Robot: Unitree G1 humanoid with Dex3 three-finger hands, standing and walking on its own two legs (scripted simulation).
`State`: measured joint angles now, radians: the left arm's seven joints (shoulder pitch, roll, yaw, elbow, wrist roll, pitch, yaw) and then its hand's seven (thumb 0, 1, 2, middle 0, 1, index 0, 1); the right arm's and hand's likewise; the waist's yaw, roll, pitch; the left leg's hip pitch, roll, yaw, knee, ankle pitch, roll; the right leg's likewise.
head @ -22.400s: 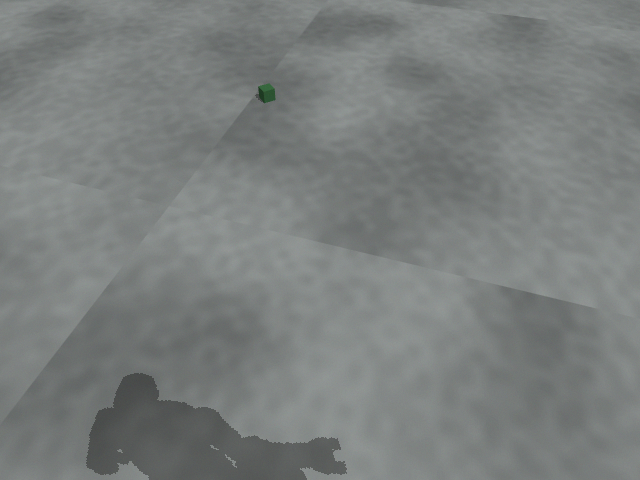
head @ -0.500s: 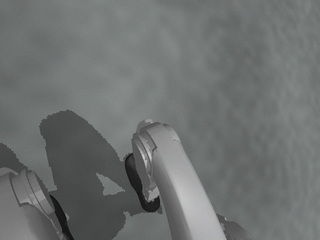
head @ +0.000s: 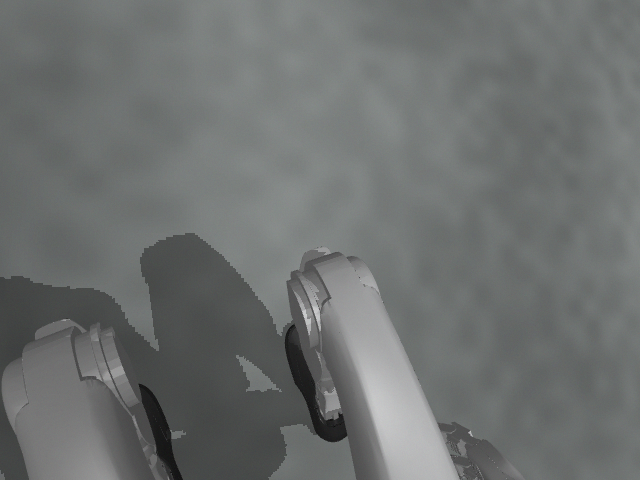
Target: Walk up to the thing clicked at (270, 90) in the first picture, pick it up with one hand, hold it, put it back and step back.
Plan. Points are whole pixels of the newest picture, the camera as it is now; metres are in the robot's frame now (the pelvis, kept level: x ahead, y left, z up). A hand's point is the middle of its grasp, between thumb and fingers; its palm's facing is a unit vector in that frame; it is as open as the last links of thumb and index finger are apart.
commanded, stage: lift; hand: left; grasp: from above
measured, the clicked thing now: out of the picture +0.51 +0.34 -0.18
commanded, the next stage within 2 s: hold in 1.68 s
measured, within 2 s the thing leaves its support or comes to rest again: neither
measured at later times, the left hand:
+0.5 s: hand out of the picture +0.45 +0.33 -0.05, palm faces -0.27 -0.30 -0.92, open 9.5 cm
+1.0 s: hand out of the picture +0.37 +0.30 +0.13, palm faces -0.29 -0.32 -0.90, open 9.5 cm
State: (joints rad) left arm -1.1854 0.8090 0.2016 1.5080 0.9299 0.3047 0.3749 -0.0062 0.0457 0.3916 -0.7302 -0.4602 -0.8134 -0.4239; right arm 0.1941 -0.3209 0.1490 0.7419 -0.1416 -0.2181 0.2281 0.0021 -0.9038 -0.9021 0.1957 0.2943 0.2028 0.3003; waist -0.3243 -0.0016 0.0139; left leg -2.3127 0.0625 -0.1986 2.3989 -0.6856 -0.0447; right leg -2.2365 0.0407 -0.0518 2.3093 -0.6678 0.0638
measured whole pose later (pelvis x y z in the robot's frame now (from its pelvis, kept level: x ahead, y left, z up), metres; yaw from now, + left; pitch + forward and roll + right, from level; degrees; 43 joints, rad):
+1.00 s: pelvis +0.01 -0.01 +0.22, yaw +7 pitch +28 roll -3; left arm -0.60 0.41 -0.05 0.88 0.78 0.50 0.19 -0.01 0.03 0.41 -0.74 -0.45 -0.82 -0.41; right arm 0.16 -0.25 0.01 0.78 0.03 -0.10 -0.01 0.01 -0.91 -0.90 0.20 0.29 0.20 0.30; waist -0.12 0.06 -0.20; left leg -1.58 0.08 -0.08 1.67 -0.58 -0.04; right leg -1.54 0.00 -0.02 1.64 -0.59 0.02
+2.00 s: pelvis +0.09 +0.00 +0.42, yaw +9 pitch +8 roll +0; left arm -0.50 0.21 -0.18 1.00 0.74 0.54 0.25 0.00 0.07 0.38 -0.72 -0.42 -0.82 -0.38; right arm 0.25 -0.26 -0.01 0.83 0.04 -0.12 -0.02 0.01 -0.88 -0.89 0.20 0.29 0.21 0.30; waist -0.06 0.03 -0.08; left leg -0.50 0.06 0.02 0.68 -0.33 -0.04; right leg -0.49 -0.03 0.00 0.70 -0.35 0.02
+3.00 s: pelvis +0.08 +0.00 +0.43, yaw +9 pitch +3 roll +0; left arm -0.43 0.21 -0.24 0.83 0.76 0.62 0.14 0.00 0.06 0.38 -0.73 -0.39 -0.84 -0.35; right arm 0.20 -0.26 0.01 0.80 0.04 -0.10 0.04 0.01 -0.90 -0.90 0.20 0.29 0.20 0.30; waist -0.01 0.05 -0.04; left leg -0.32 0.05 0.03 0.54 -0.26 -0.03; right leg -0.32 -0.04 0.00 0.56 -0.29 0.02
